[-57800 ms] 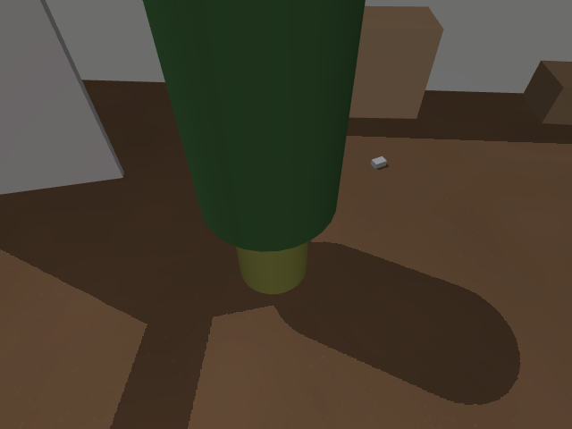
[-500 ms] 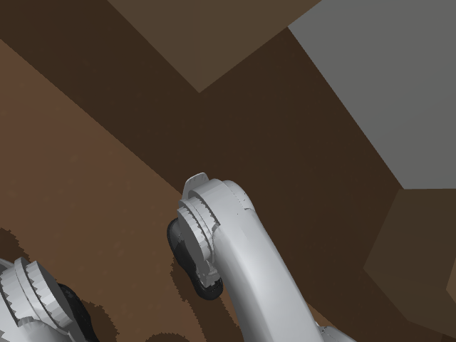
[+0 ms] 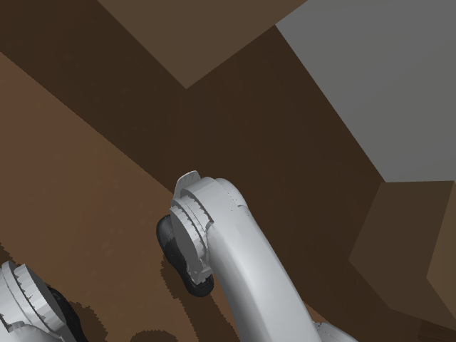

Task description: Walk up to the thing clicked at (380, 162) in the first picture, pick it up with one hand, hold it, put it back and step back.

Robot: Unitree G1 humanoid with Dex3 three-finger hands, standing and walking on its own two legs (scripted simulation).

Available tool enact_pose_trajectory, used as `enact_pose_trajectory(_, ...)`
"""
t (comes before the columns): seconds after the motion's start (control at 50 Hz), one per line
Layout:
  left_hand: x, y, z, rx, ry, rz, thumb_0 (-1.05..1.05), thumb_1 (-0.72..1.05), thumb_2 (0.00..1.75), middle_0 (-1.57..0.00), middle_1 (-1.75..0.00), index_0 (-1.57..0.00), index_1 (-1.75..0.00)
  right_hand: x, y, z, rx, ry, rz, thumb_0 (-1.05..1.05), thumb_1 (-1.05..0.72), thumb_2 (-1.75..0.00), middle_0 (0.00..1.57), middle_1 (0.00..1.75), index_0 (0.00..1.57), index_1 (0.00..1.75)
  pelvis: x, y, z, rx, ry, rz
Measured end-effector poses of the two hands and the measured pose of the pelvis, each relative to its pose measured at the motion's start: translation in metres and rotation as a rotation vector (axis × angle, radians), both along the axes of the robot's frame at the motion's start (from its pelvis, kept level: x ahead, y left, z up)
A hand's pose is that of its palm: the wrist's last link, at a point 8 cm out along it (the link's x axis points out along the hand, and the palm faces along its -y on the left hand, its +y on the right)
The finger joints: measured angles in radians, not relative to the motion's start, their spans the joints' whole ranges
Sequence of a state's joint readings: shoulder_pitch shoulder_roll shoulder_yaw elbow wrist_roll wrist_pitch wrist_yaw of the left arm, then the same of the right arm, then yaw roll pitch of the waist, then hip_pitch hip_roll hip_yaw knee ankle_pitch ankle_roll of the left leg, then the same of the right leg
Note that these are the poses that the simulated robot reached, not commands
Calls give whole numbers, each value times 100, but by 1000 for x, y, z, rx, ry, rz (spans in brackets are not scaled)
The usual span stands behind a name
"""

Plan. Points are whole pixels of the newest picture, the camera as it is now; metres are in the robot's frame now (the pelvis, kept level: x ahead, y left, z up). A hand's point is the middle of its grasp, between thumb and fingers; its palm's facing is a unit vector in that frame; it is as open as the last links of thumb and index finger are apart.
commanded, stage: open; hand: left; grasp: from above
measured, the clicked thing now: out of the picture +0.45 +0.37 -0.31
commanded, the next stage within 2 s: withdraw in 0.78 s
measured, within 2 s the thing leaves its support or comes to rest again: neither
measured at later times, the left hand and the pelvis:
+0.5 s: hand out of the picture +0.44 +0.35 -0.27, palm faces -0.11 -0.43 -0.90, open 12.7 cm; pelvis +0.00 +0.00 +0.01, yaw +0 degrees
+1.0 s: hand out of the picture +0.44 +0.35 -0.27, palm faces -0.11 -0.43 -0.90, open 13.8 cm; pelvis +0.00 +0.00 +0.01, yaw +0 degrees
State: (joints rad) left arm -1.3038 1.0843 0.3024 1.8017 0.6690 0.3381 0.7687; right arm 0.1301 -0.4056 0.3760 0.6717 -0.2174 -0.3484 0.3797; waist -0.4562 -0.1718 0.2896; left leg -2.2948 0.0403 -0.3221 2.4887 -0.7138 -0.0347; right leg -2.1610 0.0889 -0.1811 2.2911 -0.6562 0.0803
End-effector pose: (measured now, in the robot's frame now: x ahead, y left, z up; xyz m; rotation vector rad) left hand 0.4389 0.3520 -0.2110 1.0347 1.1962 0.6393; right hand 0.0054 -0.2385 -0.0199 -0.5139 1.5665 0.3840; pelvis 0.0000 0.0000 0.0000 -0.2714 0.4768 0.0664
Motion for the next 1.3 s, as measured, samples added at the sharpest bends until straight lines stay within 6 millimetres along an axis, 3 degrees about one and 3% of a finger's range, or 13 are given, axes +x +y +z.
enact_pose_trajectory(0.18, -1, -2, -1, -4, 1, 1, 1, -5, 67, -52, -74, -48, -72, -1, 0, 4, -7, -3, -1, 0, -92, -90, 20, 30, 19, 29, -1, 0, 2, -2, -1, -2)
enact_pose_trajectory(0.42, -3, 1, -1, -1, 2, 7, 1, -25, 80, -33, -84, -32, -84, 1, 0, 7, -12, -4, 6, 1, -91, -90, 20, 30, 20, 29, -1, 0, 5, -6, 0, -2)
enact_pose_trajectory(0.8, -3, 1, -3, -4, 5, 9, 0, -45, 95, -14, -97, -13, -97, 8, -1, 9, -12, -10, 21, 1, -91, -90, 20, 30, 20, 29, 1, 0, 7, -8, 5, -2)
enact_pose_trajectory(1.04, 0, 5, -1, -8, -10, 0, 0, -43, 93, -13, -97, -14, -96, 10, 0, 8, -12, -13, 21, 1, -91, -90, 20, 30, 20, 29, 1, 1, 7, -9, 10, 0)
enact_pose_trajectory(1.14, 14, 13, 16, 2, -63, -39, 0, -39, 91, -16, -94, -16, -92, 12, -1, 6, -15, -23, -9, 1, -91, -90, 20, 30, 20, 29, 2, 0, 9, -4, 34, 0)
enact_pose_trajectory(1.22, 27, 20, 50, 41, -105, -150, 0, -38, 89, -17, -92, -17, -90, 21, -3, -1, -8, -58, -53, 0, -91, -90, 20, 30, 20, 29, 5, -1, 12, 7, 71, 3)
enact_pose_trajectory(1.3, 23, 20, 88, 54, -90, -252, 1, -39, 89, -16, -92, -17, -90, 33, -8, -16, 6, -111, -115, 0, -91, -90, 20, 30, 20, 29, 9, -2, 14, 23, 104, 10)
